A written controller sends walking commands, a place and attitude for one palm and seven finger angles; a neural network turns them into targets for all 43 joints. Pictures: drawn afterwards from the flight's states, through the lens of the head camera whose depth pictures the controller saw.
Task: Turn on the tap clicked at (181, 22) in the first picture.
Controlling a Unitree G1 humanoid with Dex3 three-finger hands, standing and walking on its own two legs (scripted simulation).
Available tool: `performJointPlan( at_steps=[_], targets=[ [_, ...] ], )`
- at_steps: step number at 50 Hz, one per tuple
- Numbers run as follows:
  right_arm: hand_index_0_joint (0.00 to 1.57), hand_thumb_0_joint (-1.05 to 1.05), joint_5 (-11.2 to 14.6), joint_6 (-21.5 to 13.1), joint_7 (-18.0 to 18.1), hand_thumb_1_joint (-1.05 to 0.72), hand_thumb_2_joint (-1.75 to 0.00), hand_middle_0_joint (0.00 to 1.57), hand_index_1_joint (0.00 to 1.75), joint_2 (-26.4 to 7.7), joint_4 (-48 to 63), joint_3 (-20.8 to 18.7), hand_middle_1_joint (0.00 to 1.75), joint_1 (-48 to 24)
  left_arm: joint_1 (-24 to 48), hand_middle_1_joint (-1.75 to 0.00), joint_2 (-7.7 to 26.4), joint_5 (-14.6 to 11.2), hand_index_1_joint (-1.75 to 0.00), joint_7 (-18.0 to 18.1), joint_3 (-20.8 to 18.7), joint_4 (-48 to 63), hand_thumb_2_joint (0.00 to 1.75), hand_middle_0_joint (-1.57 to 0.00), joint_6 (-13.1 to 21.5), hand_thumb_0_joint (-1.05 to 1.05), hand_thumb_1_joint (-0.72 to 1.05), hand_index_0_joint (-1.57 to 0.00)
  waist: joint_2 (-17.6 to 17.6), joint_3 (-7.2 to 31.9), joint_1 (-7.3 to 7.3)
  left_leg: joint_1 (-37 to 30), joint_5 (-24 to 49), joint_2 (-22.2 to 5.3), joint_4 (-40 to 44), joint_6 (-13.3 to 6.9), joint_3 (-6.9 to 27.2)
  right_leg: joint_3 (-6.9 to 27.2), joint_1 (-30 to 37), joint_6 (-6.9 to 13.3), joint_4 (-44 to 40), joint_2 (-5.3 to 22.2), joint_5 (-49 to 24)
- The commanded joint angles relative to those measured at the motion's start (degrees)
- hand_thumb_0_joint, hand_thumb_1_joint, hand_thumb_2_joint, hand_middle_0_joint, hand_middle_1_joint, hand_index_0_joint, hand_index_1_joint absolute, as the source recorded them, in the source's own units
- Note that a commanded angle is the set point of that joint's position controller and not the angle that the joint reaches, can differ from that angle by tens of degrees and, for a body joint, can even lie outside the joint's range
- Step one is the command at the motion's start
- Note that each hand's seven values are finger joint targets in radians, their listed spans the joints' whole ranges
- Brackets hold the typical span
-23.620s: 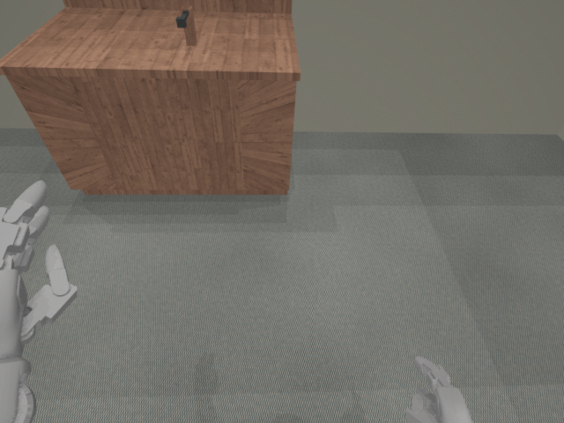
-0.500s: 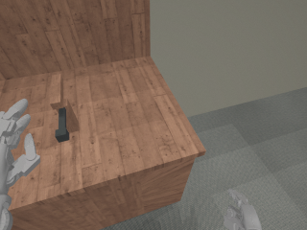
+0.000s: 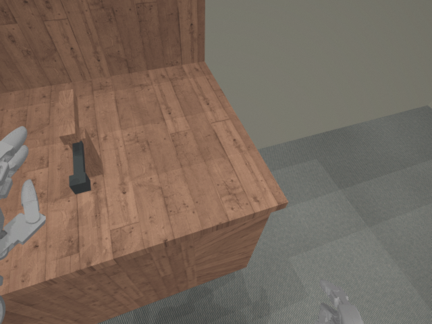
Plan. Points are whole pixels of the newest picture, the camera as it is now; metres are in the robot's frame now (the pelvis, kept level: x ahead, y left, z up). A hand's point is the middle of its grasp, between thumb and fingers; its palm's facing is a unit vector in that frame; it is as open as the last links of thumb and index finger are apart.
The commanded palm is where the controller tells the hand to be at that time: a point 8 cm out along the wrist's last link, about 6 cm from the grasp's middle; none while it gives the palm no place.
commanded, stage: come to a stop and stand still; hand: left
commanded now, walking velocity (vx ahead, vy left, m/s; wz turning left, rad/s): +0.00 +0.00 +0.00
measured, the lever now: (80, 183) +0.33 +0.28 +0.05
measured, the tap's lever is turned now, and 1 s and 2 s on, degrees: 0 0 0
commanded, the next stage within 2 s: look again from close up in 0.86 s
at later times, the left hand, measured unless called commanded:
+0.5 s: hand out of the picture +0.20 +0.34 +0.17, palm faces +0.42 -0.84 -0.35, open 7.5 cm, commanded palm +0.14 +0.36 +0.18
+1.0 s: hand out of the picture +0.19 +0.34 +0.16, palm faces +0.37 -0.83 -0.41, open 7.5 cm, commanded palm +0.14 +0.37 +0.18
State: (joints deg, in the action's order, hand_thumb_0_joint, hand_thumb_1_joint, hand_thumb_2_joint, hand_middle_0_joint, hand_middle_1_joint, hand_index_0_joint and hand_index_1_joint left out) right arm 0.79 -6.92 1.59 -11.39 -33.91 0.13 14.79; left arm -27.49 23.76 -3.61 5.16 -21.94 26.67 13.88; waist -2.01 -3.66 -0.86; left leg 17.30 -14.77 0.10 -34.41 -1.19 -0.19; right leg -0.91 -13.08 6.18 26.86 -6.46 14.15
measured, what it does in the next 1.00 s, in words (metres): shifts its weight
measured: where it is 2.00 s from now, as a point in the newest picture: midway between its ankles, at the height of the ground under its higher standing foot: outside the picture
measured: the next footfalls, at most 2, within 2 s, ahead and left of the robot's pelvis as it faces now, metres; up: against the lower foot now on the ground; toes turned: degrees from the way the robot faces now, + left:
none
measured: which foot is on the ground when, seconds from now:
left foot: down 0.00-1.00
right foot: down 0.00-1.00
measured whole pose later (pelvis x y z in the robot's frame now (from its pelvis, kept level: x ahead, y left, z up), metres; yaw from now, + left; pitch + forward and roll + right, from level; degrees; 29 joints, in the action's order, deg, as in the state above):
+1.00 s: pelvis -0.01 +0.09 +0.01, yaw +2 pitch +0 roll -1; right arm 0.5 -6.2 1.5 -11.6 -33.4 0.9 12.9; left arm -25.6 22.5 -2.7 4.9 -20.6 25.7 12.8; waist -0.5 -2.9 -1.1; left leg 12.0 -9.9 6.2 -22.1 -5.0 -1.1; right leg 0.0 -10.5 -1.1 21.5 -0.1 10.7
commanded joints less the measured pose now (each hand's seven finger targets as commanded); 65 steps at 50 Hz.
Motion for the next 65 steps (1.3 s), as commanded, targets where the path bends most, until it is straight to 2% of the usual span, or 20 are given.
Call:
performJointPlan(
  at_steps=[1,3,5,8,9,10,14,19,21,25,30,34,39,46,50,54,55,59,60,65],
  targets=[
    [0.20,0.00,0.1,-4.5,0.6,-0.90,-0.90,0.20,0.30,-6.9,8.0,-2.3,0.30,-7.5,11.5,-0.30,7.4,-0.5,-0.30,2.3,-6.6,9.2,0.90,-0.20,4.1,0.00,0.90,-0.20,6.2,12.8,-1.16,-11.5,15.1,-5.3,8.9,-2.8,4.7,8.1,3.4,-9.6,-4.0,10.8,-16.4],
    [0.20,0.00,0.5,-4.2,0.1,-0.90,-0.90,0.20,0.30,-7.8,8.5,-3.2,0.30,-7.1,10.5,-0.30,5.5,0.0,-0.30,1.6,-4.0,7.7,0.90,-0.20,3.0,0.00,0.90,-0.20,1.9,11.5,-0.86,-10.1,13.9,-4.8,6.8,-2.7,4.2,10.0,4.1,-10.6,-7.1,10.7,-15.1],
    [0.20,0.00,0.3,-3.7,-0.3,-0.90,-0.90,0.20,0.30,-7.2,8.5,-2.3,0.30,-7.9,8.6,-0.30,3.4,0.5,-0.30,1.3,-1.3,8.4,0.90,-0.20,2.1,0.00,0.90,-0.20,4.5,11.0,-0.27,-8.7,14.1,-5.0,8.8,-2.7,5.6,7.3,4.8,-8.9,-6.0,10.2,-15.3],
    [0.20,0.00,0.2,-3.3,-0.3,-0.90,-0.90,0.20,0.30,-7.7,9.2,-2.4,0.30,-8.6,7.7,-0.30,5.0,0.9,-0.30,1.2,-2.1,8.9,0.90,-0.20,1.8,0.00,0.90,-0.20,2.1,8.9,-0.49,-5.7,9.3,-5.1,11.7,-2.0,6.8,7.4,4.9,-7.2,-7.4,9.8,-9.7],
    [0.20,0.00,0.2,-3.1,-0.2,-0.90,-0.90,0.20,0.30,-7.4,9.1,-2.2,0.30,-9.5,6.7,-0.30,7.2,1.0,-0.30,1.5,-4.3,9.7,0.90,-0.20,1.8,0.00,0.90,-0.20,3.3,8.7,-0.70,-6.1,8.2,-5.1,12.5,-2.0,6.8,7.2,4.1,-6.9,-8.0,9.9,-8.8],
    [0.20,0.00,-0.1,-2.8,-0.1,-0.90,-0.90,0.20,0.30,-7.4,9.3,-2.0,0.30,-8.7,6.8,-0.30,6.3,0.8,-0.30,1.3,-3.6,10.1,0.90,-0.20,2.1,0.00,0.90,-0.20,2.9,9.0,-0.41,-5.3,7.7,-5.0,13.2,-1.9,7.3,6.5,4.9,-6.2,-8.0,9.7,-8.0],
    [0.20,0.00,-0.2,-2.8,0.6,-0.90,-0.90,0.20,0.30,-6.9,10.0,-1.4,0.30,-9.5,8.6,-0.30,10.2,0.6,-0.30,1.4,-7.2,12.8,0.90,-0.20,2.7,0.00,0.90,-0.20,6.8,8.5,-0.43,-4.9,7.4,-5.2,15.6,-1.1,8.2,5.9,5.5,-4.9,-8.0,9.3,-8.1],
    [0.20,0.00,-0.2,-3.5,0.8,-0.90,-0.90,0.20,0.30,-6.6,10.2,-1.1,0.30,-8.4,9.5,-0.30,7.6,0.4,-0.30,0.7,-4.2,12.6,0.90,-0.20,2.8,0.00,0.90,-0.20,9.2,9.9,-0.42,-8.6,13.0,-6.2,16.7,0.5,8.8,3.7,5.3,-4.9,-6.7,8.5,-9.9],
    [0.20,0.00,-0.4,-3.5,0.7,-0.90,-0.90,0.20,0.30,-7.2,10.0,-1.5,0.30,-7.1,10.0,-0.30,6.3,0.6,-0.30,0.6,-2.6,11.3,0.90,-0.20,2.5,0.00,0.90,-0.20,8.1,9.7,-0.32,-9.1,14.3,-7.1,17.4,1.5,9.7,3.3,4.8,-4.9,-6.5,8.2,-8.4],
    [0.20,0.00,-0.6,-3.1,0.4,-0.90,-0.90,0.20,0.30,-7.7,9.4,-1.5,0.30,-6.9,10.3,-0.30,4.5,1.1,-0.30,0.4,-0.5,9.2,0.90,-0.20,2.1,0.00,0.90,-0.20,8.1,8.0,-0.28,-7.8,9.9,-7.8,20.7,3.1,11.3,2.4,3.5,-5.3,-5.3,7.3,-4.7],
    [0.20,0.00,-0.6,-2.6,0.5,-0.90,-0.90,0.20,0.30,-7.6,10.0,-1.5,0.30,-7.4,11.4,-0.30,5.8,1.6,-0.30,0.6,-2.1,11.2,0.90,-0.20,2.6,0.00,0.90,-0.20,7.2,7.7,-0.44,-5.0,3.9,-7.5,22.7,3.9,11.8,2.1,5.7,-5.4,-4.4,7.1,-4.5],
    [0.20,0.00,-0.5,-3.0,0.4,-0.90,-0.90,0.20,0.30,-7.1,10.4,-1.5,0.30,-7.9,9.4,-0.30,9.0,1.5,-0.30,0.9,-5.2,14.2,0.90,-0.20,3.0,0.00,0.90,-0.20,8.5,9.6,-0.70,-7.4,9.6,-7.2,21.2,5.2,11.3,1.6,6.2,-5.2,-4.3,7.5,-5.1],
    [0.20,0.00,-0.4,-3.2,0.1,-0.90,-0.90,0.20,0.30,-7.3,10.1,-2.0,0.30,-7.0,5.0,-0.30,8.4,0.9,-0.30,0.8,-5.5,14.5,0.90,-0.20,3.2,0.00,0.90,-0.20,8.8,11.6,-0.50,-11.4,20.1,-6.9,18.6,6.5,9.8,0.6,4.8,-4.9,-3.9,7.5,-4.8],
    [0.20,0.00,0.0,-2.5,0.2,-0.90,-0.90,0.20,0.30,-8.0,9.7,-2.6,0.30,-6.6,5.1,-0.30,7.1,0.6,-0.30,0.6,-4.4,11.0,0.90,-0.20,2.7,0.00,0.90,-0.20,6.8,9.5,-0.17,-7.7,14.8,-6.7,18.9,6.4,10.0,1.1,5.8,-4.8,-5.2,8.1,-5.6],
    [0.20,0.00,0.0,-2.3,0.6,-0.90,-0.90,0.20,0.30,-8.2,9.5,-2.2,0.30,-7.4,6.4,-0.30,6.2,0.7,-0.30,0.7,-3.5,10.4,0.90,-0.20,2.8,0.00,0.90,-0.20,4.9,9.0,-0.21,-5.3,8.4,-5.9,19.3,4.3,9.6,1.8,7.0,-5.1,-5.9,8.3,-6.5],
    [0.20,0.00,0.4,-2.4,0.8,-0.90,-0.90,0.20,0.30,-7.9,9.6,-2.2,0.30,-8.3,7.5,-0.30,7.5,1.0,-0.30,1.2,-4.1,11.5,0.90,-0.20,2.6,0.00,0.90,-0.20,5.8,8.8,-0.28,-4.8,5.4,-5.4,18.8,3.2,9.5,3.1,7.1,-4.8,-6.7,8.9,-6.4],
    [0.20,0.00,0.0,-2.3,0.9,-0.90,-0.90,0.20,0.30,-8.1,9.4,-2.1,0.30,-8.1,7.9,-0.30,6.0,1.0,-0.30,1.1,-2.9,10.8,0.90,-0.20,2.8,0.00,0.90,-0.20,5.5,8.4,-0.27,-3.9,3.9,-5.4,18.9,2.6,9.5,3.2,7.1,-4.9,-7.0,8.8,-6.0],
    [0.20,0.00,0.3,-2.4,1.0,-0.90,-0.90,0.20,0.30,-7.7,9.4,-2.1,0.30,-8.5,7.5,-0.30,7.6,0.9,-0.30,1.5,-4.3,11.0,0.90,-0.20,2.4,0.00,0.90,-0.20,5.9,8.3,-0.25,-4.3,3.7,-4.8,17.6,1.7,9.1,4.4,6.5,-4.5,-8.3,9.5,-6.1],
    [0.20,0.00,0.0,-2.4,0.9,-0.90,-0.90,0.20,0.30,-8.0,9.3,-1.9,0.30,-8.2,7.8,-0.30,5.8,0.8,-0.30,1.3,-2.7,10.3,0.90,-0.20,2.5,0.00,0.90,-0.20,5.3,8.2,-0.16,-4.4,3.9,-4.6,17.2,1.3,9.0,4.6,6.1,-4.4,-8.7,9.5,-6.1],
    [0.20,0.00,0.1,-2.1,1.0,-0.90,-0.90,0.20,0.30,-7.8,9.2,-1.8,0.30,-8.4,7.0,-0.30,5.6,0.4,-0.30,1.3,-2.4,9.1,0.90,-0.20,1.8,0.00,0.90,-0.20,4.4,8.2,-0.03,-5.5,4.7,-4.3,16.0,0.3,8.5,5.6,4.6,-4.2,-10.3,10.0,-6.0]
  ],
)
